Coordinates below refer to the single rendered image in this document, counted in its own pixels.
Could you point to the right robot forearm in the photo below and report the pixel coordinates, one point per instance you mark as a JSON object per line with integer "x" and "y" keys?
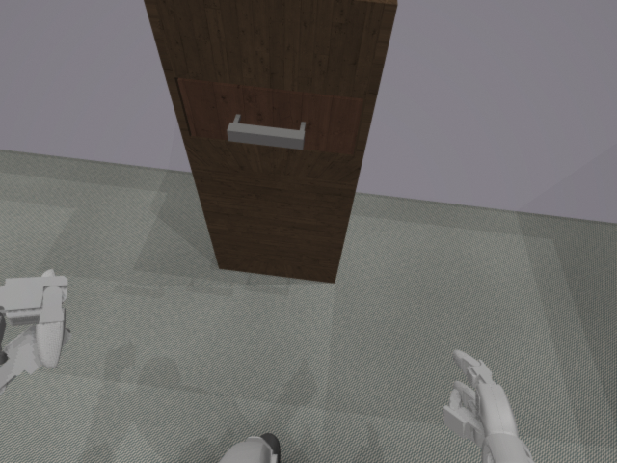
{"x": 505, "y": 448}

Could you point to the left robot foot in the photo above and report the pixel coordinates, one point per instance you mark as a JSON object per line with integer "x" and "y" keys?
{"x": 273, "y": 442}

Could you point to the drawer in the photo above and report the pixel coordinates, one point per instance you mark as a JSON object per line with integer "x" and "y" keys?
{"x": 332, "y": 121}

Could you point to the robot left hand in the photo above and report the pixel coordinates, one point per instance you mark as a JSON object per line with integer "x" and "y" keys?
{"x": 29, "y": 301}

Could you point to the handle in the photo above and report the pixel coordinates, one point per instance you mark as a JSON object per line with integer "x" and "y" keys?
{"x": 265, "y": 135}

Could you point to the robot right hand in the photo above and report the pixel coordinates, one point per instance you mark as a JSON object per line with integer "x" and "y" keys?
{"x": 489, "y": 411}

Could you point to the cabinet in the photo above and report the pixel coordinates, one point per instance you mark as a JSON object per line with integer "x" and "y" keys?
{"x": 270, "y": 210}

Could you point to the robot left thigh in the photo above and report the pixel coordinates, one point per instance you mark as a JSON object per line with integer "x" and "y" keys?
{"x": 249, "y": 452}

